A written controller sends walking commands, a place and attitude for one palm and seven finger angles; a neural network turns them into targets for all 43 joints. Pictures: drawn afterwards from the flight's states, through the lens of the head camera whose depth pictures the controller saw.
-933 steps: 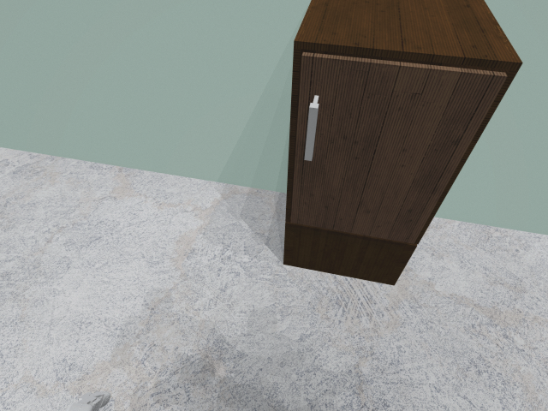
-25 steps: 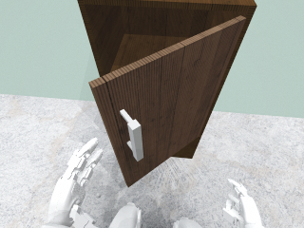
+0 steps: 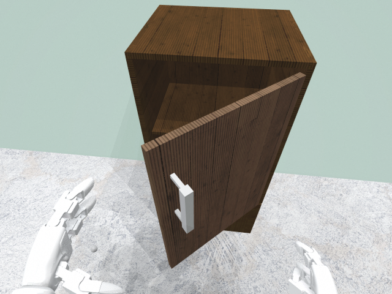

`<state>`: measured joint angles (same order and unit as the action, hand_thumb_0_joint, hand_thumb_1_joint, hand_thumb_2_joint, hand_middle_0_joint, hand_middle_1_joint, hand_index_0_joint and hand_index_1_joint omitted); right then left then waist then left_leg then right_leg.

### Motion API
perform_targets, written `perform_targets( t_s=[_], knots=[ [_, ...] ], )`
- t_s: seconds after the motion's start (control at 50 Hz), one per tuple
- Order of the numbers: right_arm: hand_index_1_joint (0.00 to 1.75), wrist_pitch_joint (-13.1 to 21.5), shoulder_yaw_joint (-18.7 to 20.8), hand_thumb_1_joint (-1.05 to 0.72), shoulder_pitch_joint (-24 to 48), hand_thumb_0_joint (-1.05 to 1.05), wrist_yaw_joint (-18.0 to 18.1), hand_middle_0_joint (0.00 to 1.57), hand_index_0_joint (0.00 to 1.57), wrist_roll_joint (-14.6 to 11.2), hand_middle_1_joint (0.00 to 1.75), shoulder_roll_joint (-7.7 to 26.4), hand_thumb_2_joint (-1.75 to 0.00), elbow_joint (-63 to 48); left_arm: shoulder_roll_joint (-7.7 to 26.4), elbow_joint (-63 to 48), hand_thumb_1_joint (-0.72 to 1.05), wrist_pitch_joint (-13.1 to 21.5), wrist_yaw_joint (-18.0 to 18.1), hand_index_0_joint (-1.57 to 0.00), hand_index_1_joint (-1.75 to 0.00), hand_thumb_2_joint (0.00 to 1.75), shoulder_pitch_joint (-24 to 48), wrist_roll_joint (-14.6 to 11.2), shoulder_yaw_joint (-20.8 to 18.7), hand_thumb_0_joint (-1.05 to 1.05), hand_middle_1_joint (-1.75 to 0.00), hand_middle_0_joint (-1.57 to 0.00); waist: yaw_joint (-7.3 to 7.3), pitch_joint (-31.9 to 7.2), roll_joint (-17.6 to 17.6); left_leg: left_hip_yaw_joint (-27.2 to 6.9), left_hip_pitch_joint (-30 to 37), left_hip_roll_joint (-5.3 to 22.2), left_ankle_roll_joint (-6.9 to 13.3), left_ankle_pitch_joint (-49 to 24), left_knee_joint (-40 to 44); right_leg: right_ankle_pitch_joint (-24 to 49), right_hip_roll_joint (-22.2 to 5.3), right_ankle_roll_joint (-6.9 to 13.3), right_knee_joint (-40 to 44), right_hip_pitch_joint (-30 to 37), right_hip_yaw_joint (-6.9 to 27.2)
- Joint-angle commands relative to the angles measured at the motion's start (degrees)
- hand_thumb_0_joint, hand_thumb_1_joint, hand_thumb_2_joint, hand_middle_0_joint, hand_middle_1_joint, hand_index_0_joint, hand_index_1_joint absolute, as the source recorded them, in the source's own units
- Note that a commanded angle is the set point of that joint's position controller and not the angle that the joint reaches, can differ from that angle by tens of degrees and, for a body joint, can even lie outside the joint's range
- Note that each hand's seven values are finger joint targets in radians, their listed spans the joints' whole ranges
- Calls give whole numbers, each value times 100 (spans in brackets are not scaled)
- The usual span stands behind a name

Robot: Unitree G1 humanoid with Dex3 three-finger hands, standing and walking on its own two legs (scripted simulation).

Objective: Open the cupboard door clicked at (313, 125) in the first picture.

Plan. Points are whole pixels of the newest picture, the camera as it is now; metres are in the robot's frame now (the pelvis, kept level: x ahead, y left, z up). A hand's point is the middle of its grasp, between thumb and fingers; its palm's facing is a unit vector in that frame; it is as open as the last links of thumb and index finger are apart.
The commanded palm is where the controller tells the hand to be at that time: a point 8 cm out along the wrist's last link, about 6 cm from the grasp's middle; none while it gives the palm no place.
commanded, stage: draw the hand back to the body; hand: left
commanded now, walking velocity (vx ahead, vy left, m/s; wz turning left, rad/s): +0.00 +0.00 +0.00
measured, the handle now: (181, 204) +0.30 +0.06 +0.02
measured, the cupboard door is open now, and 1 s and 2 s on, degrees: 42 42 42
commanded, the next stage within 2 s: step back with the hand held close in 0.98 s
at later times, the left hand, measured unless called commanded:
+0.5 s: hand (34, 198) +0.21 +0.26 +0.18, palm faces +0.38 -0.84 -0.39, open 10.3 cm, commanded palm +0.16 +0.30 +0.21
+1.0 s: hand (27, 194) +0.20 +0.25 +0.21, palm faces +0.43 -0.82 -0.38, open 7.4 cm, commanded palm +0.15 +0.29 +0.22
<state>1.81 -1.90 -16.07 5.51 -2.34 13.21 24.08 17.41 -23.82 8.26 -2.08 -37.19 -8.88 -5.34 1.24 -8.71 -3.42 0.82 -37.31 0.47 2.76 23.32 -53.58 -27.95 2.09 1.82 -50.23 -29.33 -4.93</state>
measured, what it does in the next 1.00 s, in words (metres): rises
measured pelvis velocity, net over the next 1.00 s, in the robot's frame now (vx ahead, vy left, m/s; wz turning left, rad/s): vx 0.01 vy -0.01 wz -0.01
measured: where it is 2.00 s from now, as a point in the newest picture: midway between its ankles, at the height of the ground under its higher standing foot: outside the picture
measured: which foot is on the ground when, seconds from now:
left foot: down 0.00-1.00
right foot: down 0.00-1.00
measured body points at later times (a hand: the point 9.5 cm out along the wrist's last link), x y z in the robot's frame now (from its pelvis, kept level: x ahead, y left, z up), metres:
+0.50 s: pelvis +0.02 +0.01 +0.05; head +0.00 +0.00 +0.50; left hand +0.18 +0.30 +0.21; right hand +0.22 -0.20 -0.03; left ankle +0.04 +0.09 -0.69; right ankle -0.02 -0.10 -0.69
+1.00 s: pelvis +0.01 -0.01 +0.05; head -0.01 -0.03 +0.50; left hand +0.17 +0.29 +0.23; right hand +0.20 -0.23 -0.03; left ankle +0.04 +0.09 -0.69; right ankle -0.02 -0.10 -0.69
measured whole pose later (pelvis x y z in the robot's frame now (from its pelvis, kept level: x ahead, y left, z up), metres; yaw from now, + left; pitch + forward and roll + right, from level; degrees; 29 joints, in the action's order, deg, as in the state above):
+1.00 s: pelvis +0.01 -0.01 +0.05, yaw -1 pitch -5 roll -1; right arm 4.4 -1.6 -11.6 4.4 -0.4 13.3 35.6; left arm 20.1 -23.0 3.9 6.2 -27.9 -5.1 -18.6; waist 3.4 0.6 -3.3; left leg 2.2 -8.5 -0.4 1.9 11.5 -24.5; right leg -15.0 2.2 2.0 -20.5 -1.1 -2.7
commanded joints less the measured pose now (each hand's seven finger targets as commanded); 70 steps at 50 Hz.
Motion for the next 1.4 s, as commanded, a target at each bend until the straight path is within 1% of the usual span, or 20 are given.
perform_targets(
  t_s=[0.0,0.12,0.18,0.34,0.38,0.44,0.54,0.58,0.64,0.82,0.94,0.96,1.06,1.08,1.1,1.12,1.14,1.18,1.26,1.38],
  knots=[
    [30,192,160,-90,643,0,113,20,20,23,30,518,-90,-952,595,-1364,-12,-257,797,-16,-30,47,-121,416,-425,0,-30,-16,54,31,129,-392,1432,92,-68,-687,1437,1008,-162,-31,1515,-1,332],
    [30,351,80,-90,785,0,174,20,20,87,30,611,-90,-680,855,-1392,9,-376,1081,-17,-30,55,643,566,-681,0,-30,-17,59,176,73,-488,2164,111,-64,-767,2065,1076,-187,-25,2030,536,302],
    [30,472,52,-90,838,0,121,20,20,92,30,593,-90,-543,791,-1432,20,-366,1100,-18,-30,60,680,593,-717,0,-30,-18,85,262,-114,-571,2482,153,-109,-977,2385,1261,-175,-21,2160,786,277],
    [30,554,106,-90,990,0,-34,20,20,149,30,621,-90,-228,948,-1259,48,-368,1020,-19,-30,72,716,523,-1268,0,-30,-19,182,401,71,-496,3000,219,-208,-2137,2876,1987,-157,-22,2596,1608,257],
    [30,551,111,-90,1011,0,-68,20,20,166,30,620,-90,-165,1027,-1327,55,-338,1005,-19,-30,75,857,511,-1422,0,-30,-19,199,401,-47,-473,3103,217,-227,-2304,2946,2079,-151,-22,2682,1719,264],
    [30,536,163,-90,1059,0,-86,20,20,172,30,645,-90,-124,1162,-1366,65,-318,994,-19,-30,80,1020,487,-1655,0,-30,-19,212,330,99,-403,3224,216,-203,-2335,3037,2217,-134,-28,2816,1879,294],
    [30,539,194,-90,1106,0,-126,20,20,172,30,652,-90,8,1361,-1425,83,-240,997,-20,-30,87,1394,463,-1996,0,-30,-20,224,356,-269,-362,3324,187,-223,-2403,3132,2322,-140,-10,2954,2055,325],
    [30,531,220,-90,1139,0,-123,20,20,165,30,642,-90,44,1459,-1308,90,-220,1001,-20,-30,90,1454,422,-2170,0,-30,-20,246,344,-70,-304,3361,173,-188,-2327,3139,2370,-130,-22,3015,2067,332],
    [30,489,248,-90,1144,0,-158,20,20,163,30,658,-90,70,1057,-902,90,-245,912,-20,-30,90,1181,394,-1833,0,-30,-20,213,610,67,-248,3330,160,-164,-2323,3188,2433,-136,-40,3093,2065,324],
    [30,575,280,-90,1292,0,-107,20,20,177,30,638,-90,127,1506,-1308,90,-92,931,-20,-30,90,1499,415,-2128,0,-30,-20,275,503,-95,-163,3414,69,-121,-1995,3181,2368,-146,-37,3306,2147,428],
    [30,580,272,-90,1293,0,-87,20,20,170,30,606,-90,196,1300,-998,90,-71,906,-20,-30,90,1472,361,-1989,0,-30,-20,221,823,52,-126,3401,56,-115,-1786,3222,2157,-160,-73,3462,2012,450],
    [30,587,283,-90,1327,0,-93,20,20,160,30,601,-90,184,1263,-1055,90,-57,893,-20,-30,90,1535,370,-1939,0,-30,-20,221,806,-47,-117,3453,60,-114,-1737,3234,2087,-159,-74,3480,1982,466],
    [30,613,295,-90,1342,0,-77,20,20,176,30,599,-90,214,1279,-954,90,-18,883,-20,-30,90,1516,354,-1957,0,-30,-20,239,768,190,-97,3497,47,-87,-1708,3243,2054,-171,-103,3550,2014,496],
    [30,629,299,-90,1388,0,-66,20,20,173,30,608,-90,229,1452,-1183,90,31,900,-20,-30,90,1931,358,-2044,0,-30,-20,227,659,118,-84,3561,36,-72,-1665,3218,2018,-189,-108,3597,1989,538],
    [30,496,311,-90,1277,0,-70,20,20,162,30,704,-90,82,2034,-1405,90,237,952,-20,-30,90,2240,468,-2681,0,-30,-20,-4,1132,213,-194,3274,117,31,-1450,2931,2202,-437,-200,3871,1382,989],
    [30,426,322,-90,1265,0,-59,20,20,194,30,651,-90,165,2011,-1217,90,326,938,-20,-30,90,2225,495,-2669,0,-30,-20,5,1139,290,-263,3164,98,10,-1373,2831,2250,-569,-168,3894,1375,1010],
    [30,369,342,-90,1284,0,-64,20,20,220,30,659,-90,202,1626,-851,90,308,896,-20,-30,90,1544,488,-2398,0,-30,-20,-27,1020,339,-219,3243,120,7,-1565,2790,2425,-594,-199,3804,1353,956],
    [30,261,384,-90,1226,0,-98,20,20,207,30,699,-90,116,1356,-872,90,282,862,-20,-30,90,1140,495,-2153,0,-30,-20,-50,722,64,-157,3306,189,-10,-1930,2857,2696,-568,-265,3558,1483,803],
    [30,113,429,-90,1205,0,-85,20,20,182,30,715,-90,-10,1516,-1148,90,278,925,-20,-30,90,836,490,-2289,0,-30,-20,-41,232,137,-177,3285,315,-11,-2542,2938,3090,-506,-287,3165,1772,690],
    [30,-17,474,-90,1201,0,-39,20,20,146,30,689,-90,-156,1787,-1496,90,296,1048,-20,-30,90,652,454,-2587,0,-30,-20,-53,53,246,-228,2931,405,-21,-2802,2870,3330,-495,-244,2828,1949,736]
  ],
)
